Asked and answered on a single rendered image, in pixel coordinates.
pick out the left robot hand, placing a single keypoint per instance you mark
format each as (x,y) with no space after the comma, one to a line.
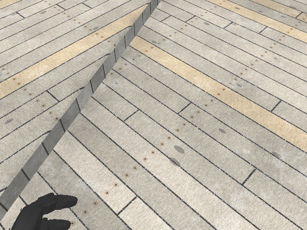
(31,216)

